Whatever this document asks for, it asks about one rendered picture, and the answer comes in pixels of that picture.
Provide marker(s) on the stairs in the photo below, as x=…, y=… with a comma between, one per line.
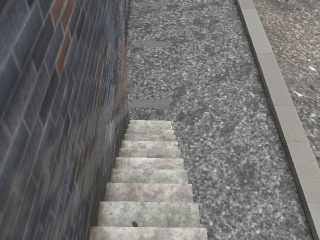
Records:
x=148, y=196

